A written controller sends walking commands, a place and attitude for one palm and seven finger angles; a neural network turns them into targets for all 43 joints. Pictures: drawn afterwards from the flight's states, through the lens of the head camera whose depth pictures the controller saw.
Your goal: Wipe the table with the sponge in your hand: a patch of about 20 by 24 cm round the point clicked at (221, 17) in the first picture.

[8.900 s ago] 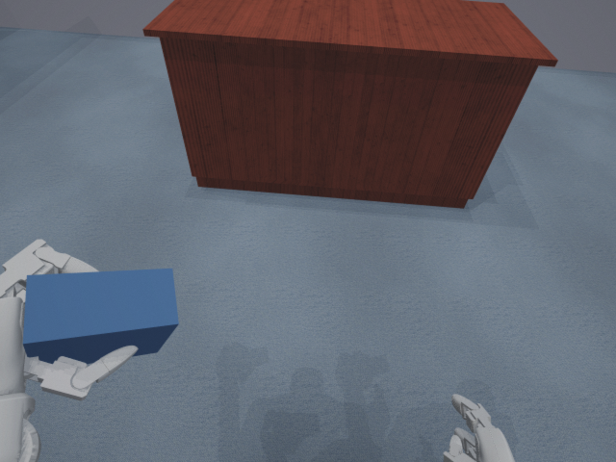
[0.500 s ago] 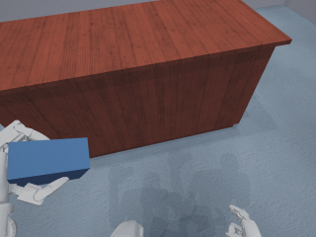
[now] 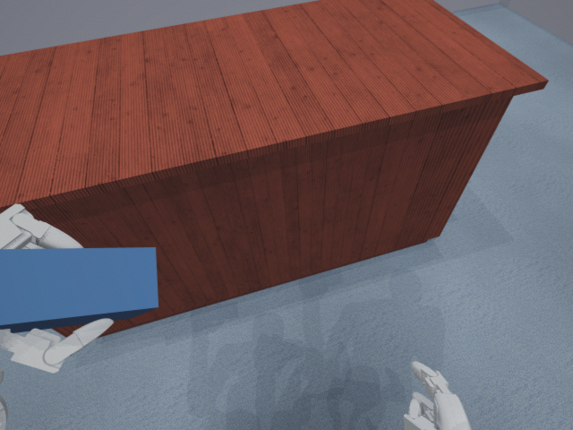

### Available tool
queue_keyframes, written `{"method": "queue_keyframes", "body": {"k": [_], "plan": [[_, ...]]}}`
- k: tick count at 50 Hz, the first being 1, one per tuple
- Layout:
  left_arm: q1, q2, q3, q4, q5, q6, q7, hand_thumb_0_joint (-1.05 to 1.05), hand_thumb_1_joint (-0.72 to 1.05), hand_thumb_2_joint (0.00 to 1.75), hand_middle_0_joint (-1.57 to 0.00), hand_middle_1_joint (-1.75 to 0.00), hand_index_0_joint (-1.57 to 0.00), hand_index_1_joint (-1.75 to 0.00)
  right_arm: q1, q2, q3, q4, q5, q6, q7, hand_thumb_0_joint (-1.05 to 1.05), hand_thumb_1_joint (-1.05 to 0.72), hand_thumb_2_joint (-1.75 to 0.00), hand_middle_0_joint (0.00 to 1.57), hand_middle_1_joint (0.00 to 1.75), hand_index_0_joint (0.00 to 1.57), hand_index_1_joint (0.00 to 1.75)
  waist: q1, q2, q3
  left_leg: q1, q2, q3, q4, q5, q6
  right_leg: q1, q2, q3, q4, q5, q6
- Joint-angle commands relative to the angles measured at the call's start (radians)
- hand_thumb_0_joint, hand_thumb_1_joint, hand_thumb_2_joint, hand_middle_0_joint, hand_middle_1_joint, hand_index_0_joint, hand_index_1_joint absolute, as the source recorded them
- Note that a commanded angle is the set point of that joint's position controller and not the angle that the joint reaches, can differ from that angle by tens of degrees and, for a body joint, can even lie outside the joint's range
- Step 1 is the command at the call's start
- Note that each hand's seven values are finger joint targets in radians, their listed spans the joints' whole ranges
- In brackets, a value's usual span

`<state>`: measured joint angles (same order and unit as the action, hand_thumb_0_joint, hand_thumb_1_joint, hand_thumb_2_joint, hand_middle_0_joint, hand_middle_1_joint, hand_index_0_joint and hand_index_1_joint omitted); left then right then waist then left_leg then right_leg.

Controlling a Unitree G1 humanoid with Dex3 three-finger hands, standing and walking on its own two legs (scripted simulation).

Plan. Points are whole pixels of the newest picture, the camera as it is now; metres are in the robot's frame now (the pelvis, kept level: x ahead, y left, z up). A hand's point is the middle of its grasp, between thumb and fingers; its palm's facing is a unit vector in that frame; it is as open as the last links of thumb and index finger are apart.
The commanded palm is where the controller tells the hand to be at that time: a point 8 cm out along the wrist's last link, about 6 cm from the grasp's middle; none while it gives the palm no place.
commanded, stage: take the last steps up to it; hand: left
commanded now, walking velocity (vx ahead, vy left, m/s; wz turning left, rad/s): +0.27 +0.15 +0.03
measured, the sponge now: (100, 289) +0.23 +0.20 +0.17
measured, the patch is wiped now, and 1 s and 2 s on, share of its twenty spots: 0.00 0.00 0.00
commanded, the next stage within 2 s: come to a stop and stand still in 0.74 s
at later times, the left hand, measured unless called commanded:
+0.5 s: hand (30, 199) +0.33 +0.31 +0.18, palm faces +0.40 -0.80 -0.44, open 10.0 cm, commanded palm +0.26 +0.35 +0.19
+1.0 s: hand (22, 182) +0.36 +0.34 +0.18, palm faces +0.36 -0.82 -0.46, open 10.0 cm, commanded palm +0.30 +0.39 +0.19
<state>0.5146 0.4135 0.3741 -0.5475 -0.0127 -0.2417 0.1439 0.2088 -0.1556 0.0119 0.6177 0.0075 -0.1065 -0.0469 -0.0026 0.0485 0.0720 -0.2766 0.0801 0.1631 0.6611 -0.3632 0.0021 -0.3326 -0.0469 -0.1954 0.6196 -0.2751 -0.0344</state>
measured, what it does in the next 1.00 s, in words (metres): walks ahead: left foot, then right foot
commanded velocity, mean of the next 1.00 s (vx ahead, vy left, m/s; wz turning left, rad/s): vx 0.13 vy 0.10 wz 0.02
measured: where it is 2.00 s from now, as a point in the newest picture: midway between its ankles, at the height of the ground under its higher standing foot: outside the picture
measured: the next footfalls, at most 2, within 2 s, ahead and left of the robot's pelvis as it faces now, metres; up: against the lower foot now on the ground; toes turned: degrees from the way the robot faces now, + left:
left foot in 0.38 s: +0.19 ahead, +0.19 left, +0.00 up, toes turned +9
right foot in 0.66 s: +0.17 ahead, -0.02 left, +0.00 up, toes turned -10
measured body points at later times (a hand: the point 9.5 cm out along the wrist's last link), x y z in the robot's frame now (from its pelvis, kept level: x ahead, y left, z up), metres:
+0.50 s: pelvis +0.09 +0.07 +0.00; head +0.12 +0.08 +0.45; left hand +0.30 +0.35 +0.21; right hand +0.27 -0.17 -0.08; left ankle +0.15 +0.18 -0.72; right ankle +0.04 -0.04 -0.66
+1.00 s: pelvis +0.14 +0.11 +0.01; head +0.18 +0.11 +0.46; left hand +0.33 +0.38 +0.20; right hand +0.31 -0.15 -0.07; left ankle +0.19 +0.25 -0.72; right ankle +0.13 -0.01 -0.72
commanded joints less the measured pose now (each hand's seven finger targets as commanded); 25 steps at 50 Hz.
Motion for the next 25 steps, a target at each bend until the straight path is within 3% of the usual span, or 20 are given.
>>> {"method": "queue_keyframes", "body": {"k": [1,2,3,4,5,7,9,13,15,16,17,18,19,20,21,22,23,25], "plan": [[-0.102,0.168,0.166,-0.063,-0.039,-0.041,0.016,0.00,0.10,1.30,-1.20,-1.60,-1.20,-1.60,-0.093,-0.157,-0.078,-0.129,0.006,-0.015,0.001,0.00,-0.90,-0.90,0.20,0.30,0.20,0.30,0.013,-0.317,-0.147,-0.451,-0.023,-0.182,0.588,-0.120,-0.013,0.360,-0.446,0.708,-0.344,0.136,-0.154],[-0.090,0.177,0.182,-0.072,-0.038,-0.053,0.014,0.00,0.10,1.30,-1.20,-1.60,-1.20,-1.60,-0.100,-0.140,-0.063,-0.118,0.005,-0.009,0.003,0.00,-0.90,-0.90,0.20,0.30,0.20,0.30,0.011,-0.231,-0.123,-0.486,0.001,-0.204,0.636,-0.072,-0.022,0.346,-0.433,0.625,-0.324,0.190,-0.161],[-0.078,0.155,0.161,-0.096,-0.028,-0.068,0.011,0.00,0.10,1.30,-1.20,-1.60,-1.20,-1.60,-0.106,-0.134,-0.055,-0.107,0.000,-0.001,0.005,0.00,-0.90,-0.90,0.20,0.30,0.20,0.30,0.010,-0.149,-0.117,-0.485,0.015,-0.198,0.643,-0.028,-0.032,0.331,-0.390,0.484,-0.299,0.308,-0.140],[-0.065,0.143,0.145,-0.108,-0.017,-0.078,0.011,0.00,0.10,1.30,-1.20,-1.60,-1.20,-1.60,-0.113,-0.130,-0.049,-0.103,-0.003,0.005,0.007,0.00,-0.90,-0.90,0.20,0.30,0.20,0.30,0.011,-0.133,-0.121,-0.478,0.021,-0.183,0.625,0.002,-0.036,0.317,-0.351,0.365,-0.276,0.430,-0.116],[-0.098,0.141,0.127,-0.153,-0.009,-0.086,0.013,0.00,0.10,1.30,-1.20,-1.60,-1.20,-1.60,-0.128,-0.129,-0.050,-0.110,-0.002,0.005,0.006,0.00,-0.90,-0.90,0.20,0.30,0.20,0.30,0.010,-0.126,-0.140,-0.453,0.025,-0.167,0.558,0.009,-0.036,0.321,-0.339,0.308,-0.260,0.504,-0.106],[-0.062,0.132,0.119,-0.137,-0.005,-0.090,0.019,0.00,0.10,1.30,-1.20,-1.60,-1.20,-1.60,-0.105,-0.136,-0.055,-0.114,-0.008,0.012,0.008,0.00,-0.90,-0.90,0.20,0.30,0.20,0.30,0.001,-0.160,-0.125,-0.360,0.033,-0.126,0.388,0.073,-0.031,0.234,-0.301,0.205,-0.261,0.516,-0.088],[-0.039,0.145,0.134,-0.156,-0.007,-0.088,0.028,0.00,0.10,1.30,-1.20,-1.60,-1.20,-1.60,-0.094,-0.132,-0.058,-0.129,-0.010,0.011,0.008,0.00,-0.90,-0.90,0.20,0.30,0.20,0.30,0.014,-0.194,-0.148,-0.282,0.010,-0.048,0.200,0.096,-0.026,0.252,-0.280,0.173,-0.254,0.508,-0.084],[-0.039,0.154,0.153,-0.192,-0.008,-0.073,0.047,0.00,0.10,1.30,-1.20,-1.60,-1.20,-1.60,-0.093,-0.122,-0.070,-0.165,-0.011,-0.001,-0.002,0.00,-0.90,-0.90,0.20,0.30,0.20,0.30,0.036,-0.241,-0.163,-0.144,-0.037,0.027,-0.009,0.110,-0.013,0.260,-0.278,0.183,-0.232,0.474,-0.080],[-0.073,0.151,0.144,-0.208,-0.007,-0.070,0.053,0.00,0.10,1.30,-1.20,-1.60,-1.20,-1.60,-0.071,-0.131,-0.081,-0.164,-0.007,-0.001,-0.010,0.00,-0.90,-0.90,0.20,0.30,0.20,0.30,0.011,-0.218,-0.177,-0.021,-0.047,0.030,-0.133,0.168,-0.011,0.230,-0.269,0.168,-0.175,0.373,-0.057],[-0.089,0.143,0.141,-0.215,-0.005,-0.074,0.053,0.00,0.10,1.30,-1.20,-1.60,-1.20,-1.60,-0.064,-0.133,-0.085,-0.167,-0.008,-0.003,-0.016,0.00,-0.90,-0.90,0.20,0.30,0.20,0.30,0.007,-0.164,-0.191,0.054,-0.056,0.047,-0.202,0.200,-0.009,0.214,-0.231,0.140,-0.102,0.347,-0.038],[-0.118,0.139,0.133,-0.240,-0.005,-0.082,0.052,0.00,0.10,1.30,-1.20,-1.60,-1.20,-1.60,-0.050,-0.150,-0.094,-0.169,-0.004,-0.006,-0.021,0.00,-0.90,-0.90,0.20,0.30,0.20,0.30,-0.012,-0.043,-0.219,0.159,-0.036,0.014,-0.250,0.224,0.005,0.160,-0.197,0.117,0.040,0.317,-0.013],[-0.127,0.137,0.134,-0.258,-0.007,-0.091,0.051,0.00,0.10,1.30,-1.20,-1.60,-1.20,-1.60,-0.051,-0.177,-0.105,-0.176,0.001,-0.009,-0.020,0.00,-0.90,-0.90,0.20,0.30,0.20,0.30,-0.011,0.177,-0.255,0.295,0.118,-0.184,-0.266,0.370,0.074,-0.004,-0.096,0.061,0.252,0.059,0.034],[-0.129,0.135,0.130,-0.249,-0.007,-0.099,0.049,0.00,0.10,1.30,-1.20,-1.60,-1.20,-1.60,-0.037,-0.178,-0.106,-0.184,0.005,-0.013,-0.012,0.00,-0.90,-0.90,0.20,0.30,0.20,0.30,-0.005,0.274,-0.257,0.348,0.275,-0.429,-0.293,0.578,0.177,-0.167,-0.009,0.073,0.456,-0.363,0.054],[-0.073,0.152,0.121,-0.122,-0.001,-0.096,0.035,0.00,0.10,1.30,-1.20,-1.60,-1.20,-1.60,-0.033,-0.176,-0.101,-0.172,0.006,-0.021,-0.011,0.00,-0.90,-0.90,0.20,0.30,0.20,0.30,0.001,0.204,-0.228,0.257,0.311,-0.488,-0.328,0.440,0.220,-0.201,-0.008,0.125,0.572,-0.401,0.045],[-0.078,0.163,0.144,-0.136,-0.012,-0.088,0.033,0.00,0.10,1.30,-1.20,-1.60,-1.20,-1.60,-0.059,-0.171,-0.095,-0.159,0.003,-0.017,-0.013,0.00,-0.90,-0.90,0.20,0.30,0.20,0.30,0.003,0.233,-0.220,0.221,0.327,-0.499,-0.330,0.357,0.265,-0.250,-0.044,0.155,0.619,-0.354,0.056],[-0.104,0.162,0.142,-0.184,-0.013,-0.088,0.028,0.00,0.10,1.30,-1.20,-1.60,-1.20,-1.60,-0.066,-0.161,-0.092,-0.150,0.007,-0.017,-0.012,0.00,-0.90,-0.90,0.20,0.30,0.20,0.30,-0.004,0.199,-0.194,0.187,0.299,-0.450,-0.331,0.322,0.269,-0.271,-0.066,0.162,0.605,-0.311,0.064],[-0.099,0.153,0.135,-0.215,-0.013,-0.088,0.023,0.00,0.10,1.30,-1.20,-1.60,-1.20,-1.60,-0.073,-0.157,-0.089,-0.143,0.010,-0.021,-0.009,0.00,-0.90,-0.90,0.20,0.30,0.20,0.30,0.002,0.163,-0.164,0.129,0.266,-0.374,-0.333,0.305,0.249,-0.252,-0.075,0.151,0.553,-0.268,0.068],[-0.082,0.151,0.134,-0.303,-0.017,-0.091,0.021,0.00,0.10,1.30,-1.20,-1.60,-1.20,-1.60,-0.082,-0.152,-0.079,-0.146,0.011,-0.038,-0.004,0.00,-0.90,-0.90,0.20,0.30,0.20,0.30,0.014,0.204,-0.179,0.068,0.200,-0.243,-0.327,0.311,0.200,-0.142,-0.061,0.100,0.399,-0.205,0.070]]}}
